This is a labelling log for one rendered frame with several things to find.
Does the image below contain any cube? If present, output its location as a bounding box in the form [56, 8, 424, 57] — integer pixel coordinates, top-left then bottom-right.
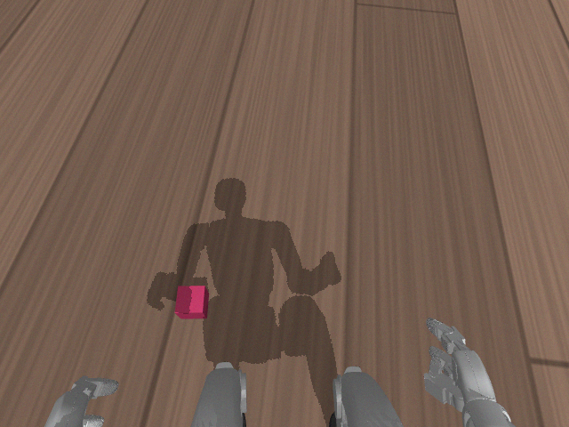
[175, 286, 209, 319]

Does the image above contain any right robot arm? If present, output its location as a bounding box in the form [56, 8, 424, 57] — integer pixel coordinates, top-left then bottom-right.
[462, 399, 516, 427]

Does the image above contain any left robot hand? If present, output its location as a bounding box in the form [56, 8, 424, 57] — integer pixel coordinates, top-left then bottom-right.
[44, 375, 119, 427]

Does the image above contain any right robot hand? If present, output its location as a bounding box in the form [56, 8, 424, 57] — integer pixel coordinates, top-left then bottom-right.
[424, 318, 497, 412]

